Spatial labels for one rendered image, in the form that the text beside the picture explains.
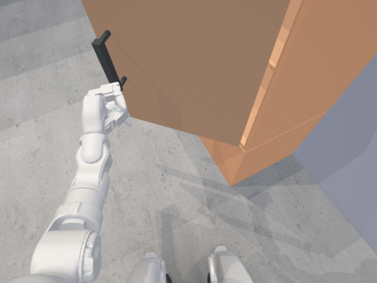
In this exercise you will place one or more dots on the left robot shin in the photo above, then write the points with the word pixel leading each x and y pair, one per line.
pixel 151 254

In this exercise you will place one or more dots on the robot right thigh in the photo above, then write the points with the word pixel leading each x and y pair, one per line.
pixel 225 267

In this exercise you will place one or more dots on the robot left forearm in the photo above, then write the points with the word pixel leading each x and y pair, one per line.
pixel 82 208

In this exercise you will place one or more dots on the robot left hand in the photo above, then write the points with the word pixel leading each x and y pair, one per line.
pixel 94 110

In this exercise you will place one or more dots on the cupboard door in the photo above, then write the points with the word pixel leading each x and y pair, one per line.
pixel 191 65

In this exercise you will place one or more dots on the robot left upper arm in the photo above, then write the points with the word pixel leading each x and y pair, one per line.
pixel 66 256

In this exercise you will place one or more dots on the handle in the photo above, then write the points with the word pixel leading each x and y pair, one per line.
pixel 105 59

